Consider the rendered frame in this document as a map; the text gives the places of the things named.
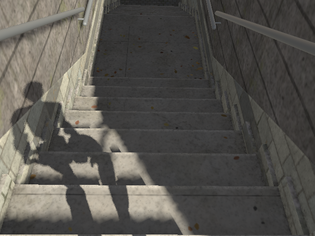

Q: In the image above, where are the stairs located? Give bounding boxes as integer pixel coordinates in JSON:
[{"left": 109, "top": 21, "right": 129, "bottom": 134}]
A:
[
  {"left": 0, "top": 77, "right": 309, "bottom": 236},
  {"left": 106, "top": 4, "right": 192, "bottom": 17}
]

